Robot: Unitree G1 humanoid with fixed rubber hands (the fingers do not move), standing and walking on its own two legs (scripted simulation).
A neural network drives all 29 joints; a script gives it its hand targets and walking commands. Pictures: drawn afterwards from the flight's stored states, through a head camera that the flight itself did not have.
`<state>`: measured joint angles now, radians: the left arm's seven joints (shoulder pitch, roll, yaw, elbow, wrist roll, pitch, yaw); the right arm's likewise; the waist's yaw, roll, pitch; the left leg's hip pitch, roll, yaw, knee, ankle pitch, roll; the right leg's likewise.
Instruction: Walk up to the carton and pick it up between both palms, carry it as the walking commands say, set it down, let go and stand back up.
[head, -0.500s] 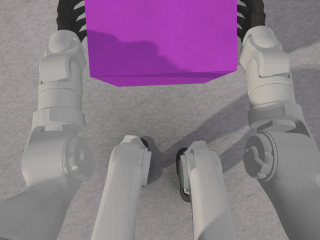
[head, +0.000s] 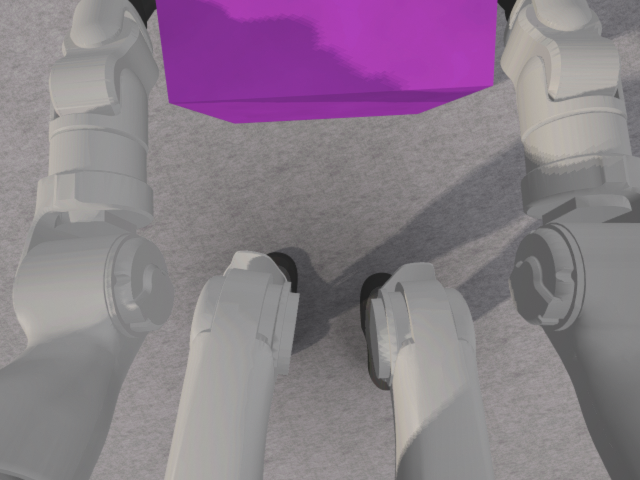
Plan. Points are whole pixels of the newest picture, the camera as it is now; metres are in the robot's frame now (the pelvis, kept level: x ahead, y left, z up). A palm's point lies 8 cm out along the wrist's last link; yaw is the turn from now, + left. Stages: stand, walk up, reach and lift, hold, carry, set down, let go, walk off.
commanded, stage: set down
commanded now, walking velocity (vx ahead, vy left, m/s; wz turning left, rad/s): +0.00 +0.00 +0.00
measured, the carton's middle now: (323, 13) +0.57 +0.04 -0.24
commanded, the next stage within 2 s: none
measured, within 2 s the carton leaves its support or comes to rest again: rests again in 0.62 s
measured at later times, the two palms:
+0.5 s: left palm (132, 12) +0.53 +0.22 -0.17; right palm (519, 0) +0.57 -0.14 -0.18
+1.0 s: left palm (143, 20) +0.53 +0.22 -0.19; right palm (517, 5) +0.57 -0.14 -0.19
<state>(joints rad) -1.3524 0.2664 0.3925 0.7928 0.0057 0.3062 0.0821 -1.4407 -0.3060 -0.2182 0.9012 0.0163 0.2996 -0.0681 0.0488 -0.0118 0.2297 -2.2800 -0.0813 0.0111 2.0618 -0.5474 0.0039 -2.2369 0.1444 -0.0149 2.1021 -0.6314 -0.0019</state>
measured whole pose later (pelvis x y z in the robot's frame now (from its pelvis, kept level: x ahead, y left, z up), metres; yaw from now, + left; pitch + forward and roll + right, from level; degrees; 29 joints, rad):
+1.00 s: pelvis -0.01 +0.00 -0.03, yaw +0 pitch +34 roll +1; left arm -1.44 0.31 0.36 0.92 -0.03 0.26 0.06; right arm -1.55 -0.36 -0.15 1.04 0.07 0.25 -0.07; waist 0.05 -0.01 0.43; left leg -2.23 -0.04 0.04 2.20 -0.57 0.02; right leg -2.19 0.12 -0.04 2.25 -0.65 -0.03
